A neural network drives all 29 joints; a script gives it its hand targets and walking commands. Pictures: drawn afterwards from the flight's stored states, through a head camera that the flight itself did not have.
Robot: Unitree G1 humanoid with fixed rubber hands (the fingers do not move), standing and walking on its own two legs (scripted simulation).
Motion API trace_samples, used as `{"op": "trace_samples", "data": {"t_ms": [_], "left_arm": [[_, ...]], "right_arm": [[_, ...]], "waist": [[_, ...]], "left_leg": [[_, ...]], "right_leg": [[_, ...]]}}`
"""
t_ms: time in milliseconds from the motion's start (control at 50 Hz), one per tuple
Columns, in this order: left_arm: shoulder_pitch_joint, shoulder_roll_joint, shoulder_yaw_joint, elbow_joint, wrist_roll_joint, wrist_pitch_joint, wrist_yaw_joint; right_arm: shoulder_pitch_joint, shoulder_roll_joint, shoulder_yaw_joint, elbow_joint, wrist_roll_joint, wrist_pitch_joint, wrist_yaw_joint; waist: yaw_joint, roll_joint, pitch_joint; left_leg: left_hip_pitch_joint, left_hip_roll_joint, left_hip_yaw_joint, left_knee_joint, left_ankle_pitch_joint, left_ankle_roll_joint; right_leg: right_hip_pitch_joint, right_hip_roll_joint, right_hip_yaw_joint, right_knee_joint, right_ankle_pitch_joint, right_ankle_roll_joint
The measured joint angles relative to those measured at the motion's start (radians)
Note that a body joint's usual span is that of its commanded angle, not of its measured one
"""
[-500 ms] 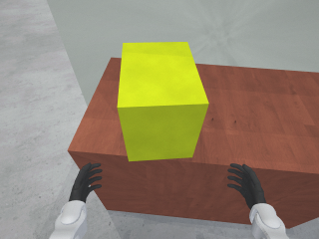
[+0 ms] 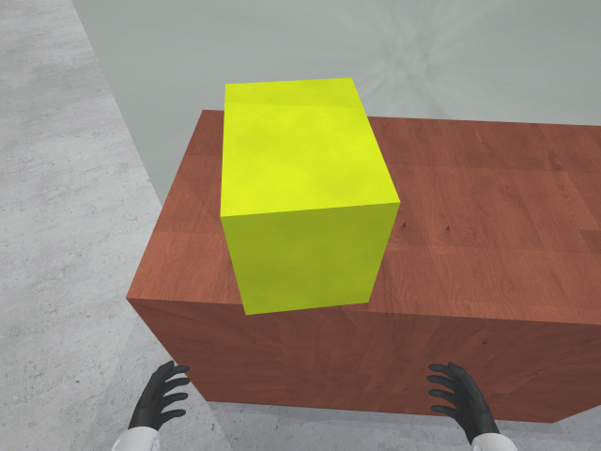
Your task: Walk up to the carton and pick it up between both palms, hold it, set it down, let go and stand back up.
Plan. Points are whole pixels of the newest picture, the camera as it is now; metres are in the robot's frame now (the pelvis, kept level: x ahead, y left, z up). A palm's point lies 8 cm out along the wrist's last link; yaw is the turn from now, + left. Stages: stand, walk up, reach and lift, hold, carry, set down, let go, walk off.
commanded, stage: set down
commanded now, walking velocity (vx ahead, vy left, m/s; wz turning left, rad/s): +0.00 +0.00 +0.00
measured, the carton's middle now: (298, 196) +0.48 +0.04 +0.04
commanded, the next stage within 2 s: let go in 0.34 s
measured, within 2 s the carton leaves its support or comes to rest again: neither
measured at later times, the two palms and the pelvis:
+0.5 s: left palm (152, 443) +0.14 +0.22 -0.09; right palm (479, 446) +0.15 -0.22 -0.09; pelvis +0.00 -0.01 +0.00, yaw +1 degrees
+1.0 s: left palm out of the picture +0.13 +0.22 -0.10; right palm out of the picture +0.12 -0.24 -0.11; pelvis -0.01 -0.01 -0.01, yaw +3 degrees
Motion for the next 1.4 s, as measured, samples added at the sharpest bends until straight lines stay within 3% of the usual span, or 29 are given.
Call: {"op": "trace_samples", "data": {"t_ms": [120,480,660,920,980,1080,1240,1400], "left_arm": [[0.021,0.01,-0.005,0.021,0.008,-0.05,-0.016],[-0.017,0.032,-0.014,0.13,0.036,0.024,-0.041],[-0.052,0.031,0.007,0.12,0.026,-0.002,-0.045],[-0.045,0.015,0.012,0.128,0.042,0.018,-0.057],[-0.047,0.02,0.02,0.193,0.113,-0.05,-0.073],[-0.004,0.034,0.046,0.295,0.108,-0.088,-0.078],[0.101,0.049,0.072,0.452,0.086,-0.074,-0.061],[0.163,0.029,0.073,0.575,0.082,-0.08,-0.052]], "right_arm": [[0.022,0.002,-0.002,0.038,-0.008,-0.045,0.004],[-0.033,0.049,-0.039,0.198,-0.1,-0.054,-0.017],[-0.027,0.026,-0.019,0.162,-0.07,-0.077,-0.021],[0.002,0.024,-0.018,0.105,-0.071,-0.014,-0.029],[0.017,0.019,-0.026,0.136,-0.093,0.069,-0.032],[0.085,0.01,-0.038,0.216,-0.099,0.152,-0.026],[0.194,0.03,-0.049,0.284,-0.111,0.17,-0.031],[0.218,0.059,-0.043,0.335,-0.104,0.171,-0.051]], "waist": [[0.006,-0.012,-0.021],[-0.011,-0.022,0.001],[-0.022,-0.016,0.003],[-0.016,-0.026,-0.001],[-0.027,-0.016,-0.034],[-0.014,-0.005,-0.08],[-0.018,-0.019,-0.137],[-0.019,-0.014,-0.158]], "left_leg": [[0.017,0.002,0.003,-0.022,0.003,-0.001],[-0.001,0.008,-0.013,0.027,-0.015,-0.01],[0.001,0.012,-0.009,0.023,-0.008,-0.014],[0.011,0.008,-0.007,0.011,0.002,-0.014],[-0.067,0.01,-0.041,0.083,-0.021,-0.013],[-0.151,0.008,-0.079,0.195,-0.072,-0.014],[-0.196,-0.018,-0.116,0.263,-0.097,-0.002],[-0.203,-0.039,-0.137,0.211,-0.05,0.007]], "right_leg": [[0.019,0.002,0.001,-0.029,0.008,-0.001],[0.003,0.006,-0.022,0.028,-0.019,-0.011],[-0.003,0.008,-0.021,0.036,-0.018,-0.015],[-0.001,0.004,-0.022,0.042,-0.017,-0.016],[-0.047,0.005,-0.056,0.074,-0.032,-0.016],[-0.103,0.005,-0.095,0.152,-0.077,-0.018],[-0.126,-0.019,-0.135,0.212,-0.117,-0.005],[-0.122,-0.036,-0.154,0.16,-0.079,0.003]]}}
